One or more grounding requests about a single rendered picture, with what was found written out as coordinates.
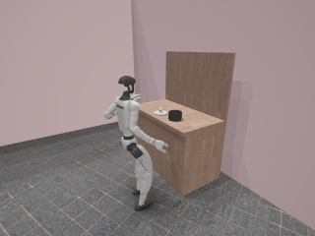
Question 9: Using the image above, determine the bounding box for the robot left upper arm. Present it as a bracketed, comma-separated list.
[103, 96, 120, 120]

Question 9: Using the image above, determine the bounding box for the humanoid robot torso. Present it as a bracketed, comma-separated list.
[116, 97, 138, 152]

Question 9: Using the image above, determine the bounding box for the left robot hand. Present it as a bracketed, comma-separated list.
[131, 94, 141, 102]

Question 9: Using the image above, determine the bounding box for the pot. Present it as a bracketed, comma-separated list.
[168, 109, 182, 122]

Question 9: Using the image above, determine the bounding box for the table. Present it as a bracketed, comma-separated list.
[135, 51, 236, 197]

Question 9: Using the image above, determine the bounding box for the right robot hand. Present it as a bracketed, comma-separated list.
[154, 140, 169, 153]

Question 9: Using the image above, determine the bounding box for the robot right upper arm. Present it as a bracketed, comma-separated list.
[129, 100, 141, 134]

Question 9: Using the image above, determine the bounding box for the lid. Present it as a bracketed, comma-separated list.
[154, 110, 167, 115]

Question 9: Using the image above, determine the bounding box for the robot right forearm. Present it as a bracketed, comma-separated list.
[133, 126, 157, 146]

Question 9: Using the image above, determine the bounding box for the humanoid robot head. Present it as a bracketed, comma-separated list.
[118, 76, 136, 101]

